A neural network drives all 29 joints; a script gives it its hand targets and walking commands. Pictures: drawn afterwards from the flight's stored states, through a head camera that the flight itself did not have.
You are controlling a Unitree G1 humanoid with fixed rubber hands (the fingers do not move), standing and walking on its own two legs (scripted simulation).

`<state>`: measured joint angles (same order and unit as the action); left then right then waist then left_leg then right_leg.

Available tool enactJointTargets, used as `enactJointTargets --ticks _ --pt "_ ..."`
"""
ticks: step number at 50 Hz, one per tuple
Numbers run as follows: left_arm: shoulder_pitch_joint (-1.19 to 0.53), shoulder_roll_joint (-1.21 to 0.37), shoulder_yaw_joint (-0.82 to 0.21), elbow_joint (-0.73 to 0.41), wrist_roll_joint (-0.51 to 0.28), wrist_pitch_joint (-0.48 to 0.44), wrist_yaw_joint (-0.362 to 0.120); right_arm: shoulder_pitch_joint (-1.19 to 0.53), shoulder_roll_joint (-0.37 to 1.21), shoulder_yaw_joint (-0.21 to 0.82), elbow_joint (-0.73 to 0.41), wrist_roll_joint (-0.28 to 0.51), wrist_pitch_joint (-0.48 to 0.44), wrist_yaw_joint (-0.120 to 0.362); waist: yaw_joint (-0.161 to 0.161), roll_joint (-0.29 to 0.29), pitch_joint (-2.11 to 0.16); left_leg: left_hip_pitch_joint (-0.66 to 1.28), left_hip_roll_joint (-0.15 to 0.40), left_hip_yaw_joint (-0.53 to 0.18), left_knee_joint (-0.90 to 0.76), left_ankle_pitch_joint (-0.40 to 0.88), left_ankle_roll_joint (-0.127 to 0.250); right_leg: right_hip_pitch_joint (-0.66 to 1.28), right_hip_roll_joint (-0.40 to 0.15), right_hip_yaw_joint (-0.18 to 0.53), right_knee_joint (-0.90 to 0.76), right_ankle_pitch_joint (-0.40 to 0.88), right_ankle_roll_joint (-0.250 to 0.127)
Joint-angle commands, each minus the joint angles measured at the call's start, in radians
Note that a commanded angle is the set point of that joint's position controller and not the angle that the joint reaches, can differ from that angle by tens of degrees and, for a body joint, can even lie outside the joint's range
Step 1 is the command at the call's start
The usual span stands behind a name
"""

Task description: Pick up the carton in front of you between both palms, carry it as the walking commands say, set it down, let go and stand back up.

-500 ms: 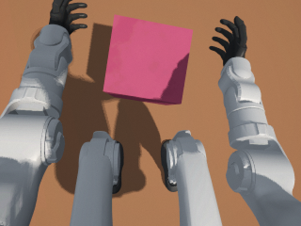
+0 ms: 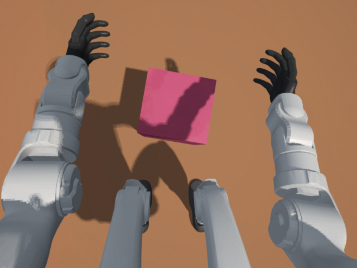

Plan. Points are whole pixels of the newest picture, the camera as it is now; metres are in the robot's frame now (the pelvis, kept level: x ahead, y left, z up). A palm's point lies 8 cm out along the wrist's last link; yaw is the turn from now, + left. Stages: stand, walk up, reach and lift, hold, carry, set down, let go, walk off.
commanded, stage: set down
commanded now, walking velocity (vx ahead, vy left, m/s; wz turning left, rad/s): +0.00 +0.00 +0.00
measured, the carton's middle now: (175, 112) +0.48 -0.02 -0.45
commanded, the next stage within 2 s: let go in 0.12 s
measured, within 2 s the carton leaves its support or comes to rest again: neither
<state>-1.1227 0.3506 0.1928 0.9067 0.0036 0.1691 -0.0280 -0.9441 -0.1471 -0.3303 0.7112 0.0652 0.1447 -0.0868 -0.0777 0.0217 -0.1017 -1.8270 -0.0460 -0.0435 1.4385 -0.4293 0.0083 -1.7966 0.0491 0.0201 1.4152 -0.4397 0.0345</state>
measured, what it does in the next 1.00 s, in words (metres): rises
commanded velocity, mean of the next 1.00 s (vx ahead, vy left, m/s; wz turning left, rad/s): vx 0.00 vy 0.00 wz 0.00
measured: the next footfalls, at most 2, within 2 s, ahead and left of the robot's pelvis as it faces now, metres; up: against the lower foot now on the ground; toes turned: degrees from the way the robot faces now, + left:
none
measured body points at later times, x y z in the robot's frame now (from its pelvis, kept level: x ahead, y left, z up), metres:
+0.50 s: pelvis +0.05 -0.01 +0.13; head +0.28 +0.01 +0.51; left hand +0.43 +0.21 +0.01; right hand +0.40 -0.23 +0.01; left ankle +0.08 +0.11 -0.54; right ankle +0.08 -0.13 -0.54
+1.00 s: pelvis +0.11 -0.01 +0.20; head +0.16 +0.00 +0.64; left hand +0.29 +0.23 +0.11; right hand +0.28 -0.24 +0.12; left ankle +0.08 +0.11 -0.54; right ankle +0.08 -0.13 -0.54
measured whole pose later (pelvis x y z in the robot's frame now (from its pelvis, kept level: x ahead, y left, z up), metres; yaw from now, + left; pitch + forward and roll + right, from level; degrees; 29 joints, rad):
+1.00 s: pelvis +0.11 -0.01 +0.20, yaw +1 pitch +6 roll +0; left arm 0.19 0.21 0.07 0.48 0.01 0.01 -0.04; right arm 0.24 -0.21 -0.03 0.44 0.03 0.01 0.07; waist -0.02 -0.02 0.00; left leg -0.28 -0.02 -0.04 0.44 -0.25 0.01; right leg -0.28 0.03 0.06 0.44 -0.26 0.00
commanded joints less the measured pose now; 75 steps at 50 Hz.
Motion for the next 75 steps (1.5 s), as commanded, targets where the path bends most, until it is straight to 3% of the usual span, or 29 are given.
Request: enactJointTargets --ticks 1,7,11,18,23,32,39,46,54,60,66,67,73,74,75 --pt "-0.216 0.093 0.026 -0.101 0.019 -0.028 -0.005 -0.151 -0.1 -0.021 -0.102 -0.018 -0.029 0.011 -0.019 0.095 -0.956 0.775 -0.02 0.033 -0.185 0.35 -0.032 0.427 0.032 -0.108 -0.188 0.317 0.033" --pt "-0.172 0.069 0.05 -0.079 0.049 -0.047 -0.014 -0.114 -0.078 -0.03 -0.082 -0.046 -0.046 0.028 -0.011 0.083 -0.898 0.845 -0.015 0.021 -0.3 0.373 -0.03 0.508 0.025 -0.094 -0.303 0.341 0.034" --pt "-0.051 0.027 0.069 -0.106 0.092 -0.05 0.004 -0.009 -0.086 -0.02 -0.095 -0.085 -0.056 0.055 0.0 0.08 -0.951 0.976 -0.013 0.014 -0.371 0.446 -0.036 0.602 0.024 -0.093 -0.372 0.381 0.028" --pt "0.278 -0.065 0.059 -0.305 0.121 -0.063 0.065 0.276 -0.13 0.047 -0.194 -0.149 -0.073 0.128 0.006 0.042 -0.9 1.146 -0.012 0.015 -0.519 0.48 -0.047 0.853 0.016 -0.071 -0.502 0.433 -0.002" --pt "0.447 -0.074 0.023 -0.409 0.078 -0.099 0.058 0.438 -0.132 0.112 -0.239 -0.116 -0.094 0.159 0.007 0.012 -0.716 1.152 -0.008 0.014 -0.624 0.41 -0.035 1.039 -0.003 -0.031 -0.596 0.444 -0.01" --pt "0.846 -0.084 -0.022 -0.383 0.048 -0.167 0.027 0.791 -0.109 0.196 -0.243 -0.061 -0.154 0.159 0.03 -0.018 -0.493 1.241 -0.003 0.018 -0.748 0.461 -0.021 1.326 -0.025 0.019 -0.719 0.59 -0.001" --pt "1.098 -0.066 -0.058 -0.439 0.027 -0.209 0.016 1.032 -0.122 0.242 -0.317 -0.047 -0.186 0.141 0.035 -0.043 -0.358 1.421 -0.002 0.013 -0.881 0.534 -0.019 1.53 -0.026 0.033 -0.834 0.732 0.004" --pt "1.268 -0.066 -0.095 -0.504 0.011 -0.198 0.002 1.143 -0.145 0.273 -0.359 -0.034 -0.171 0.15 0.066 0.009 -0.127 1.668 0.007 0.008 -1.009 0.531 -0.028 1.585 -0.011 0.018 -0.986 0.57 -0.006" --pt "1.309 -0.055 -0.128 -0.557 -0.003 -0.11 -0.035 1.133 -0.16 0.265 -0.371 -0.059 -0.085 0.162 0.078 -0.013 0.093 1.723 0.015 0.023 -1.074 0.357 -0.025 1.628 -0.005 -0.007 -1.05 0.342 -0.017" --pt "1.293 -0.049 -0.131 -0.582 -0.001 -0.054 -0.047 1.132 -0.161 0.249 -0.369 -0.087 -0.027 0.16 0.063 -0.041 0.169 1.746 0.02 0.032 -1.078 0.305 -0.018 1.653 -0.004 -0.013 -1.05 0.294 -0.019" --pt "1.299 -0.05 -0.119 -0.594 0.013 -0.03 -0.045 1.118 -0.155 0.248 -0.386 -0.092 -0.004 0.164 0.073 -0.018 0.181 1.752 0.016 0.034 -1.066 0.324 -0.019 1.693 -0.004 -0.012 -1.041 0.31 -0.026" --pt "1.352 -0.044 -0.106 -0.536 -0.003 -0.062 -0.026 1.065 -0.185 0.25 -0.458 -0.103 0.048 0.137 0.084 -0.047 0.122 1.799 0.014 0.029 -1.033 0.387 -0.016 1.696 0.015 -0.015 -1.016 0.304 -0.014" --pt "1.305 -0.04 -0.125 -0.572 -0.003 -0.064 -0.01 1.095 -0.16 0.284 -0.447 -0.089 0.091 0.11 0.078 -0.008 0.152 1.773 0.011 0.028 -1.027 0.372 -0.011 1.649 0.009 -0.007 -1.003 0.304 -0.015" --pt "1.324 0.082 -0.093 -0.423 0.043 -0.095 0.029 1.068 -0.271 0.244 -0.291 -0.092 -0.001 0.071 0.087 0.043 0.172 1.62 0.059 0.003 -0.988 0.251 -0.028 1.545 -0.062 0.034 -1.009 0.271 -0.007" --pt "1.338 0.103 -0.089 -0.414 0.051 -0.113 0.044 1.099 -0.268 0.242 -0.27 -0.097 -0.043 0.06 0.075 0.015 0.159 1.633 0.063 -0.008 -0.986 0.206 -0.024 1.55 -0.081 0.057 -1.017 0.245 -0.011"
